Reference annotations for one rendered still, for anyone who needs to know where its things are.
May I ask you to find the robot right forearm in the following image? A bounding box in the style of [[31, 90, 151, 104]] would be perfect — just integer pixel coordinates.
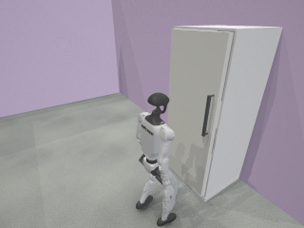
[[159, 158, 171, 189]]

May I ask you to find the robot right upper arm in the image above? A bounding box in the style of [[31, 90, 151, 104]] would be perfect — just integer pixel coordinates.
[[157, 125, 175, 166]]

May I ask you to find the robot right hand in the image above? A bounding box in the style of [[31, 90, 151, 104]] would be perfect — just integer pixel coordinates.
[[162, 186, 175, 203]]

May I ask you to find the handle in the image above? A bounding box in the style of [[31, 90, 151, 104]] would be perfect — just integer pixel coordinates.
[[201, 94, 215, 137]]

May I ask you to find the right robot thigh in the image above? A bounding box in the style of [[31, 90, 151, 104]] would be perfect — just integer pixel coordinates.
[[154, 167, 178, 196]]

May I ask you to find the fridge door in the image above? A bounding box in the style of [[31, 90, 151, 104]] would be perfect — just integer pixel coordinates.
[[166, 28, 234, 197]]

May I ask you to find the left robot shin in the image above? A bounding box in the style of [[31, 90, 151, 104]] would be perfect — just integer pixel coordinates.
[[140, 174, 158, 203]]

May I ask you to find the robot left upper arm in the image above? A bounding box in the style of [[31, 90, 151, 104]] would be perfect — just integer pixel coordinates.
[[136, 112, 149, 140]]

